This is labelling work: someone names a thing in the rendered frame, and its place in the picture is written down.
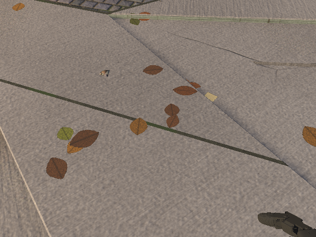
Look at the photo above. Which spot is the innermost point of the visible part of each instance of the robot right hand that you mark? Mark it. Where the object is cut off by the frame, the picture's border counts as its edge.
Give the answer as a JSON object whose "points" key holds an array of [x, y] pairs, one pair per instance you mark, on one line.
{"points": [[288, 222]]}

